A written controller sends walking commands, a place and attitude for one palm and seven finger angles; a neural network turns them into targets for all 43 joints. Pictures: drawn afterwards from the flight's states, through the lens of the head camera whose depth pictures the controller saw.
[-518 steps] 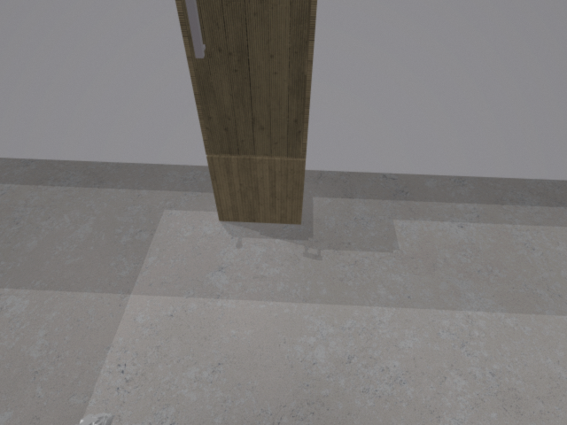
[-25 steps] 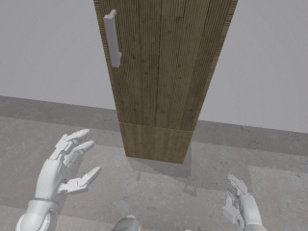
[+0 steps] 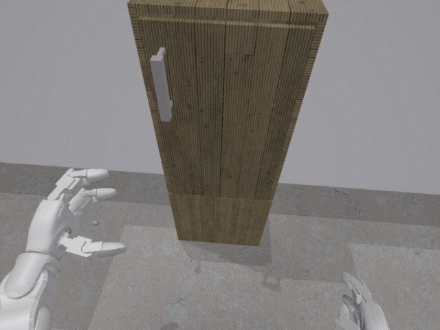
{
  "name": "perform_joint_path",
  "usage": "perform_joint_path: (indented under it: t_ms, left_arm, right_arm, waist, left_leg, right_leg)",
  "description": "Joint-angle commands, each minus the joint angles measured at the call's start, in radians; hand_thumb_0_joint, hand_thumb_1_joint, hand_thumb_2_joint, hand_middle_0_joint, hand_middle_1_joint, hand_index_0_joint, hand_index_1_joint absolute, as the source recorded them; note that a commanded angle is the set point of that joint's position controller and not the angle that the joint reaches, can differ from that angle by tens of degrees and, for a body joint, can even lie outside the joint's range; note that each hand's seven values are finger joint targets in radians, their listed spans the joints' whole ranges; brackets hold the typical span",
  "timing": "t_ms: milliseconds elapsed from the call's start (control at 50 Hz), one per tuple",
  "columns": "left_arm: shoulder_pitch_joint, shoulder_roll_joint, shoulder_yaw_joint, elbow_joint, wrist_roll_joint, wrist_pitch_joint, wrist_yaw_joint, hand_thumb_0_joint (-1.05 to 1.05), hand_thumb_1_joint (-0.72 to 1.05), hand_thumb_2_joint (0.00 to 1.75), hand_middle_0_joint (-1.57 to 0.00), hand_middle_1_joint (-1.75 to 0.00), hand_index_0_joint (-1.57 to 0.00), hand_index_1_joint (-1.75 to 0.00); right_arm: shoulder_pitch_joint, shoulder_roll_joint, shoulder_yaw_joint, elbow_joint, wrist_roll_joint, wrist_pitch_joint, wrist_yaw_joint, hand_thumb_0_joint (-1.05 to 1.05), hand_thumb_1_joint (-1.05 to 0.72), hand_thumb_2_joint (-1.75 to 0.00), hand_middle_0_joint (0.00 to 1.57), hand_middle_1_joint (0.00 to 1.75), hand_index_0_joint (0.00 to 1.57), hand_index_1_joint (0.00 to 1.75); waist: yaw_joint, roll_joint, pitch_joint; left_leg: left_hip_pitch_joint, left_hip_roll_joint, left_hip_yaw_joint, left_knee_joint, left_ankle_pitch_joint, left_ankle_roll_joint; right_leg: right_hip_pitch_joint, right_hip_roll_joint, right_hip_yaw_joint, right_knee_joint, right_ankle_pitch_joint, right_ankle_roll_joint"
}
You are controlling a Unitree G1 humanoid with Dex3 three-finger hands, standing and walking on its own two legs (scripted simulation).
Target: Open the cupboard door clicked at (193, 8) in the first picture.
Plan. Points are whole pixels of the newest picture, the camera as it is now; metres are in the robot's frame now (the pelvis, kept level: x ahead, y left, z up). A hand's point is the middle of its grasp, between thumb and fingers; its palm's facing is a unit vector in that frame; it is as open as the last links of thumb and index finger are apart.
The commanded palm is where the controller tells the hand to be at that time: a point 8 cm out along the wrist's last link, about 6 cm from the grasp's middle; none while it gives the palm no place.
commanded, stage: raise the hand with hooked fingers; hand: left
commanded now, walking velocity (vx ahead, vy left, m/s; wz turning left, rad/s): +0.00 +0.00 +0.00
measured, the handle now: (164, 85) +0.58 +0.17 +0.14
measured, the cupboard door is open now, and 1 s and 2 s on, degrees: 0 0 0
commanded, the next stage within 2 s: move the hooked fingers beside the handle in 0.98 s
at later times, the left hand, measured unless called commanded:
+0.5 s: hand (56, 175) +0.29 +0.27 +0.17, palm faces +0.07 -1.00 -0.06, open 14.0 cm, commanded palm +0.26 +0.31 +0.17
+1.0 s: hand (75, 173) +0.30 +0.25 +0.17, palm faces +0.05 -1.00 -0.03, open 14.0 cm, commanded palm +0.27 +0.29 +0.17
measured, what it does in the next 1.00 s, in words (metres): stands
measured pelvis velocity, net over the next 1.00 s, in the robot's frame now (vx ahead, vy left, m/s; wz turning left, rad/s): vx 0.00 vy -0.03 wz -0.01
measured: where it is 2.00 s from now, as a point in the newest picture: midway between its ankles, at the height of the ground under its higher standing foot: outside the picture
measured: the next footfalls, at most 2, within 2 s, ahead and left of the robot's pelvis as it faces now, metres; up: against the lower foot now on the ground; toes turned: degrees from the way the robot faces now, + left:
none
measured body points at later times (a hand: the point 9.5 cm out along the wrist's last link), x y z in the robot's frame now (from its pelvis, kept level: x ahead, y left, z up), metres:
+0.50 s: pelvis +0.00 -0.02 +0.02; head +0.00 -0.03 +0.47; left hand +0.28 +0.32 +0.17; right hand +0.19 -0.24 -0.06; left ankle +0.03 +0.09 -0.71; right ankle +0.00 -0.12 -0.71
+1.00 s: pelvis +0.00 -0.03 +0.02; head -0.01 -0.05 +0.47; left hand +0.29 +0.30 +0.17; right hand +0.18 -0.27 -0.05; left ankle +0.03 +0.09 -0.71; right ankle +0.00 -0.12 -0.71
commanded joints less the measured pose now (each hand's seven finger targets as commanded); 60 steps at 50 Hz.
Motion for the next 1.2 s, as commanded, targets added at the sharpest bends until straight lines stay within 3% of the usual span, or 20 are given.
perform_joint_path:
  t_ms: [0, 180, 280, 400, 460, 500, 540, 580, 620, 660, 700, 720, 740, 780, 840, 920, 1000, 1040, 1140, 1180]
  left_arm:
    - [-0.234, 0.206, 0.114, -0.195, -0.026, -0.03, -0.022, 0.0, -0.43, 0.33, -0.29, -1.15, -0.29, -1.15]
    - [-0.409, 0.284, 0.163, -0.124, -0.036, 0.065, -0.097, 0.0, -0.5, 0.3, -0.3, -1.2, -0.3, -1.2]
    - [-0.495, 0.339, 0.202, -0.084, -0.041, 0.086, -0.124, 0.0, -0.5, 0.3, -0.3, -1.2, -0.3, -1.2]
    - [-0.588, 0.405, 0.234, -0.008, -0.04, 0.112, -0.155, 0.0, -0.5, 0.3, -0.3, -1.2, -0.3, -1.2]
    - [-0.618, 0.45, 0.268, 0.036, -0.048, 0.124, -0.177, 0.0, -0.5, 0.3, -0.3, -1.2, -0.3, -1.2]
    - [-0.579, 0.396, 0.23, 0.09, -0.054, 0.133, -0.194, 0.0, -0.5, 0.3, -0.3, -1.2, -0.3, -1.2]
    - [-0.55, 0.388, 0.223, 0.114, -0.062, 0.141, -0.21, 0.0, -0.5, 0.3, -0.3, -1.2, -0.3, -1.2]
    - [-0.566, 0.406, 0.234, 0.073, -0.058, 0.14, -0.207, 0.0, -0.5, 0.3, -0.3, -1.2, -0.3, -1.2]
    - [-0.565, 0.43, 0.26, 0.049, -0.061, 0.131, -0.195, 0.0, -0.5, 0.3, -0.3, -1.2, -0.3, -1.2]
    - [-0.583, 0.442, 0.276, -0.005, -0.055, 0.117, -0.175, 0.0, -0.5, 0.3, -0.3, -1.2, -0.3, -1.2]
    - [-0.577, 0.45, 0.3, -0.017, -0.057, 0.102, -0.158, 0.0, -0.5, 0.3, -0.3, -1.2, -0.3, -1.2]
    - [-0.566, 0.465, 0.308, -0.015, -0.055, 0.101, -0.151, 0.0, -0.5, 0.3, -0.3, -1.2, -0.3, -1.2]
    - [-0.574, 0.437, 0.285, -0.003, -0.053, 0.102, -0.149, 0.0, -0.5, 0.3, -0.3, -1.2, -0.3, -1.2]
    - [-0.59, 0.425, 0.272, -0.006, -0.048, 0.103, -0.146, 0.0, -0.5, 0.3, -0.3, -1.2, -0.3, -1.2]
    - [-0.581, 0.428, 0.274, 0.012, -0.048, 0.113, -0.151, 0.0, -0.5, 0.3, -0.3, -1.2, -0.3, -1.2]
    - [-0.577, 0.401, 0.243, 0.046, -0.053, 0.126, -0.165, 0.0, -0.5, 0.3, -0.3, -1.2, -0.3, -1.2]
    - [-0.583, 0.42, 0.256, 0.028, -0.047, 0.128, -0.158, 0.0, -0.5, 0.3, -0.3, -1.2, -0.3, -1.2]
    - [-0.582, 0.426, 0.267, 0.023, -0.054, 0.121, -0.155, 0.0, -0.5, 0.3, -0.3, -1.2, -0.3, -1.2]
    - [-0.704, 0.414, 0.224, 0.08, -0.039, 0.114, -0.145, 0.0, -0.5, 0.3, -0.3, -1.2, -0.3, -1.2]
    - [-0.804, 0.391, 0.173, 0.117, -0.021, 0.11, -0.143, 0.0, -0.5, 0.3, -0.3, -1.2, -0.3, -1.2]
  right_arm:
    - [-0.085, -0.115, -0.033, -0.145, 0.005, -0.055, -0.014, 0.0, -0.9, -0.9, 0.2, 0.3, 0.2, 0.3]
    - [-0.106, -0.115, -0.013, -0.14, 0.012, -0.033, -0.028, 0.0, -0.9, -0.9, 0.2, 0.3, 0.2, 0.3]
    - [-0.117, -0.112, -0.004, -0.136, 0.014, -0.024, -0.037, 0.0, -0.9, -0.9, 0.2, 0.3, 0.2, 0.3]
    - [-0.123, -0.114, 0.002, -0.135, 0.02, -0.017, -0.041, 0.0, -0.9, -0.9, 0.2, 0.3, 0.2, 0.3]
    - [-0.119, -0.12, 0.001, -0.135, 0.02, -0.014, -0.04, 0.0, -0.9, -0.9, 0.2, 0.3, 0.2, 0.3]
    - [-0.116, -0.12, -0.001, -0.135, 0.024, -0.015, -0.034, 0.0, -0.9, -0.9, 0.2, 0.3, 0.2, 0.3]
    - [-0.116, -0.125, -0.006, -0.14, 0.026, -0.014, -0.025, 0.0, -0.9, -0.9, 0.2, 0.3, 0.2, 0.3]
    - [-0.119, -0.127, -0.011, -0.15, 0.028, -0.014, -0.021, 0.0, -0.9, -0.9, 0.2, 0.3, 0.2, 0.3]
    - [-0.119, -0.126, -0.012, -0.152, 0.023, -0.015, -0.018, 0.0, -0.9, -0.9, 0.2, 0.3, 0.2, 0.3]
    - [-0.118, -0.121, -0.014, -0.157, 0.022, -0.019, -0.018, 0.0, -0.9, -0.9, 0.2, 0.3, 0.2, 0.3]
    - [-0.115, -0.119, -0.016, -0.156, 0.019, -0.022, -0.02, 0.0, -0.9, -0.9, 0.2, 0.3, 0.2, 0.3]
    - [-0.11, -0.121, -0.015, -0.151, 0.016, -0.02, -0.021, 0.0, -0.9, -0.9, 0.2, 0.3, 0.2, 0.3]
    - [-0.116, -0.118, -0.013, -0.147, 0.019, -0.02, -0.023, 0.0, -0.9, -0.9, 0.2, 0.3, 0.2, 0.3]
    - [-0.116, -0.117, -0.016, -0.145, 0.022, -0.019, -0.028, 0.0, -0.9, -0.9, 0.2, 0.3, 0.2, 0.3]
    - [-0.115, -0.119, -0.016, -0.145, 0.022, -0.018, -0.032, 0.0, -0.9, -0.9, 0.2, 0.3, 0.2, 0.3]
    - [-0.117, -0.118, -0.014, -0.141, 0.027, -0.013, -0.034, 0.0, -0.9, -0.9, 0.2, 0.3, 0.2, 0.3]
    - [-0.122, -0.116, -0.013, -0.151, 0.027, -0.014, -0.038, 0.0, -0.9, -0.9, 0.2, 0.3, 0.2, 0.3]
    - [-0.124, -0.116, -0.012, -0.148, 0.025, -0.015, -0.036, 0.0, -0.9, -0.9, 0.2, 0.3, 0.2, 0.3]
    - [-0.113, -0.117, -0.008, -0.127, 0.027, -0.012, -0.046, 0.0, -0.9, -0.9, 0.2, 0.3, 0.2, 0.3]
    - [-0.107, -0.118, -0.006, -0.115, 0.031, -0.01, -0.055, 0.0, -0.9, -0.9, 0.2, 0.3, 0.2, 0.3]
  waist:
    - [0.01, 0.068, -0.163]
    - [0.013, 0.067, -0.145]
    - [0.012, 0.047, -0.156]
    - [0.015, 0.072, -0.153]
    - [0.02, 0.038, -0.169]
    - [0.016, 0.024, -0.137]
    - [0.021, 0.002, -0.132]
    - [0.026, 0.03, -0.159]
    - [0.032, 0.011, -0.154]
    - [0.033, 0.071, -0.194]
    - [0.034, 0.045, -0.204]
    - [0.038, 0.034, -0.193]
    - [0.027, 0.039, -0.16]
    - [0.023, 0.08, -0.154]
    - [0.024, 0.02, -0.168]
    - [0.019, 0.02, -0.121]
    - [0.024, 0.039, -0.155]
    - [0.026, 0.008, -0.159]
    - [0.001, 0.029, -0.128]
    - [-0.021, 0.052, -0.124]
  left_leg:
    - [0.207, 0.006, -0.1, -0.191, 0.173, -0.032]
    - [0.276, 0.004, -0.102, -0.238, 0.212, -0.03]
    - [0.312, 0.001, -0.102, -0.262, 0.213, -0.024]
    - [0.325, -0.006, -0.097, -0.284, 0.194, -0.02]
    - [0.323, -0.01, -0.088, -0.283, 0.213, -0.013]
    - [0.309, -0.01, -0.081, -0.277, 0.207, -0.013]
    - [0.287, -0.012, -0.074, -0.263, 0.215, -0.012]
    - [0.295, -0.015, -0.068, -0.259, 0.212, -0.011]
    - [0.29, -0.012, -0.066, -0.255, 0.221, -0.01]
    - [0.317, -0.015, -0.062, -0.257, 0.244, -0.009]
    - [0.32, -0.014, -0.058, -0.257, 0.25, -0.007]
    - [0.31, -0.012, -0.056, -0.256, 0.249, -0.007]
    - [0.305, -0.012, -0.053, -0.261, 0.236, -0.006]
    - [0.312, -0.013, -0.05, -0.265, 0.219, -0.008]
    - [0.305, -0.014, -0.047, -0.257, 0.225, -0.003]
    - [0.286, -0.011, -0.045, -0.253, 0.196, -0.008]
    - [0.298, -0.015, -0.053, -0.261, 0.185, -0.007]
    - [0.293, -0.014, -0.053, -0.257, 0.201, -0.005]
    - [0.297, -0.013, -0.059, -0.262, 0.166, -0.006]
    - [0.301, -0.014, -0.066, -0.268, 0.139, -0.008]
  right_leg:
    - [0.013, 0.038, -0.006, -0.121, 0.173, -0.028]
    - [0.069, 0.043, 0.0, -0.184, 0.221, -0.032]
    - [0.101, 0.041, 0.007, -0.223, 0.226, -0.033]
    - [0.121, 0.038, 0.019, -0.26, 0.213, -0.034]
    - [0.148, 0.034, 0.032, -0.27, 0.244, -0.032]
    - [0.129, 0.031, 0.033, -0.27, 0.247, -0.029]
    - [0.133, 0.022, 0.054, -0.266, 0.269, -0.027]
    - [0.129, 0.022, 0.054, -0.261, 0.26, -0.024]
    - [0.139, 0.022, 0.06, -0.26, 0.261, -0.025]
    - [0.153, 0.023, 0.056, -0.253, 0.286, -0.026]
    - [0.161, 0.023, 0.056, -0.255, 0.298, -0.022]
    - [0.166, 0.024, 0.061, -0.257, 0.294, -0.021]
    - [0.148, 0.023, 0.062, -0.263, 0.288, -0.019]
    - [0.137, 0.022, 0.062, -0.266, 0.27, -0.019]
    - [0.155, 0.018, 0.076, -0.269, 0.29, -0.011]
    - [0.126, 0.014, 0.086, -0.28, 0.25, -0.008]
    - [0.126, 0.02, 0.072, -0.275, 0.225, -0.012]
    - [0.141, 0.019, 0.078, -0.275, 0.247, -0.01]
    - [0.097, 0.024, 0.073, -0.282, 0.206, -0.014]
    - [0.069, 0.025, 0.061, -0.281, 0.171, -0.016]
